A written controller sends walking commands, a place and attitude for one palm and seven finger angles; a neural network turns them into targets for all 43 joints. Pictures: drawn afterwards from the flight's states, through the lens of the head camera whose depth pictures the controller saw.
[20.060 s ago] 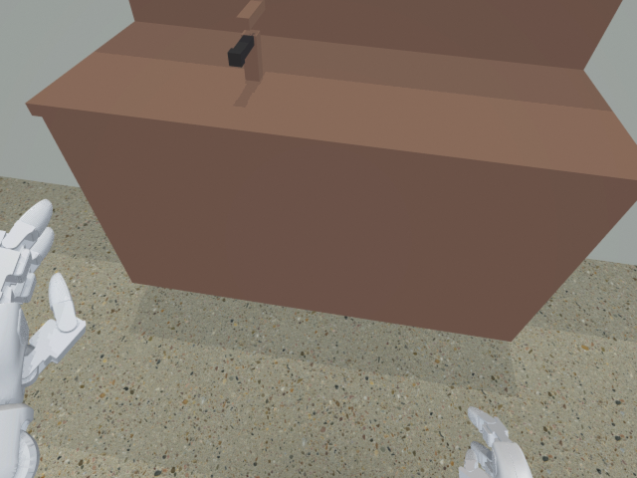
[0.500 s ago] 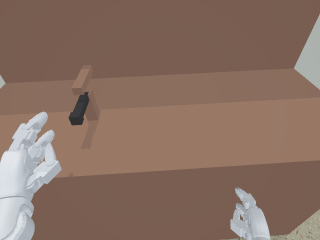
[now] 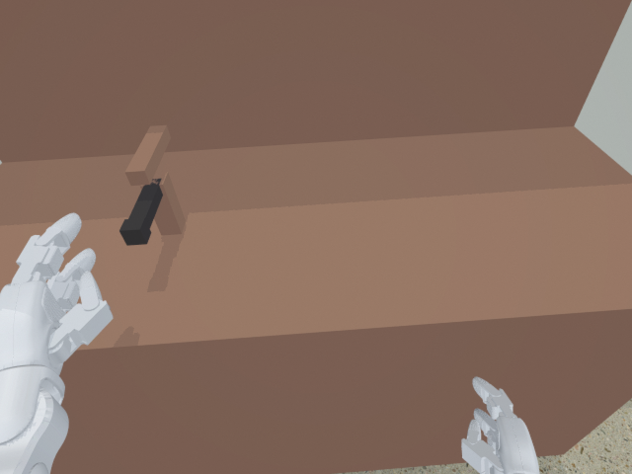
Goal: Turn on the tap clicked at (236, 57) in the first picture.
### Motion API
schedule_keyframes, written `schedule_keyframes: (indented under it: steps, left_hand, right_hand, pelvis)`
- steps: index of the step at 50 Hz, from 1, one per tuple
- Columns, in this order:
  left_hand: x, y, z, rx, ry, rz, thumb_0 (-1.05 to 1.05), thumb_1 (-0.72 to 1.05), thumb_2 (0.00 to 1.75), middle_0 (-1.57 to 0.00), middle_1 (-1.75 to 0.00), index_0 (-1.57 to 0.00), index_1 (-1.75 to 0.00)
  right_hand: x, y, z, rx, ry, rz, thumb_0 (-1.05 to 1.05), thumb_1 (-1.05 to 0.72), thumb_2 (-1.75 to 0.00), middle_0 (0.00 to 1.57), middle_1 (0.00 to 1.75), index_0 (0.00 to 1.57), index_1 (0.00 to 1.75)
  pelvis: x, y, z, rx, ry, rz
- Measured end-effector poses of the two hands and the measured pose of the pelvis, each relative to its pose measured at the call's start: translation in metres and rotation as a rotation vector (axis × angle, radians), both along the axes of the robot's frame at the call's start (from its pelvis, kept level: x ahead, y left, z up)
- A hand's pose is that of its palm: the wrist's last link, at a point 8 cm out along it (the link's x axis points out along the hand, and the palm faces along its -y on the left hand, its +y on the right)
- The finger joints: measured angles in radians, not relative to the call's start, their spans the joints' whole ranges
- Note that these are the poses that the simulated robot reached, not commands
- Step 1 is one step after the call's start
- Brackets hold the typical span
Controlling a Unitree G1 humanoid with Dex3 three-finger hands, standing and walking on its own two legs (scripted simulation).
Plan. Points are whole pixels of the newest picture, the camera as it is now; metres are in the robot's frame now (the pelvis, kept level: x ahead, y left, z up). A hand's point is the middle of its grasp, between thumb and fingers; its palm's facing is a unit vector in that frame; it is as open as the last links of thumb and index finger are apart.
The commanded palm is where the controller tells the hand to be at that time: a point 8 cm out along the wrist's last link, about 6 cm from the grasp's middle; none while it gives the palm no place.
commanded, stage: reach beside the lever's end, fingers flat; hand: left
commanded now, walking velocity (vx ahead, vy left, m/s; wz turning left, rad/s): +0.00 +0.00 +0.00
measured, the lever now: (135, 231) +0.37 +0.32 +0.13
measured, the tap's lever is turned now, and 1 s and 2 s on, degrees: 0 0 0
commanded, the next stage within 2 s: none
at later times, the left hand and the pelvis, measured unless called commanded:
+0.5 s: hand (96, 281) +0.25 +0.29 +0.16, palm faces +0.46 -0.88 -0.13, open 7.5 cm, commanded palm +0.21 +0.33 +0.16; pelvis +0.01 +0.00 +0.00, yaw -1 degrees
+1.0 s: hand (88, 271) +0.27 +0.32 +0.15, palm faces +0.46 -0.88 -0.10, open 7.6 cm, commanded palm +0.24 +0.35 +0.15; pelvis +0.00 +0.02 +0.00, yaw -1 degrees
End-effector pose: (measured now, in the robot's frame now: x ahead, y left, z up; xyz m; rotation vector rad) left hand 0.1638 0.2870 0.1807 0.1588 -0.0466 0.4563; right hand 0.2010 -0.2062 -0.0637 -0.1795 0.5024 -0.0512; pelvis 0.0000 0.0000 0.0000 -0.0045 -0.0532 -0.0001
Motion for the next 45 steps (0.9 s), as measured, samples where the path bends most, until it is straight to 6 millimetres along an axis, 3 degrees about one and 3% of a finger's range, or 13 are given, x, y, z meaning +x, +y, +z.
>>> schedule_keyframes:
  steps: [8, 16, 32, 37, 45]
  left_hand:
    - [0.013, 0.007, 0.002, 0.007, 0.0, -0.016, 0.02, 0.9, 0.9, -0.2, -0.3, -0.21, -0.3]
    - [0.019, 0.022, -0.01, -0.018, 0.034, 0.025, 0.02, 0.9, 0.9, -0.2, -0.29, -0.21, -0.3]
    - [0.056, 0.045, -0.016, -0.036, 0.044, -0.001, 0.02, 0.9, 0.9, -0.19, -0.26, -0.19, -0.26]
    - [0.056, 0.048, -0.019, -0.039, 0.033, -0.006, 0.02, 0.9, 0.9, -0.18, -0.25, -0.19, -0.25]
    - [0.051, 0.069, -0.025, -0.043, 0.033, 0.051, 0.02, 0.9, 0.9, -0.18, -0.23, -0.18, -0.23]
  right_hand:
    - [-0.003, -0.013, -0.002, -0.002, 0.012, -0.037, 0.02, -0.9, -0.9, 0.2, 0.3, 0.2, 0.3]
    - [-0.005, -0.023, -0.004, -0.02, 0.029, -0.064, 0.02, -0.9, -0.9, 0.2, 0.3, 0.2, 0.3]
    - [-0.008, -0.017, -0.006, -0.027, 0.054, -0.088, 0.02, -0.9, -0.9, 0.2, 0.3, 0.2, 0.3]
    - [-0.01, -0.014, -0.004, -0.025, 0.057, -0.095, 0.02, -0.9, -0.9, 0.2, 0.3, 0.2, 0.3]
    - [-0.015, -0.009, -0.005, -0.048, 0.082, -0.089, 0.02, -0.9, -0.9, 0.2, 0.3, 0.2, 0.3]
  pelvis:
    - [0.006, -0.004, 0.001, 0.005, 0.015, -0.013]
    - [0.009, -0.004, 0.001, 0.005, 0.02, -0.012]
    - [0.011, 0.005, 0.003, 0.005, 0.042, -0.019]
    - [0.014, 0.01, 0.004, 0.006, 0.047, -0.028]
    - [0.01, 0.016, 0.004, -0.001, 0.035, -0.021]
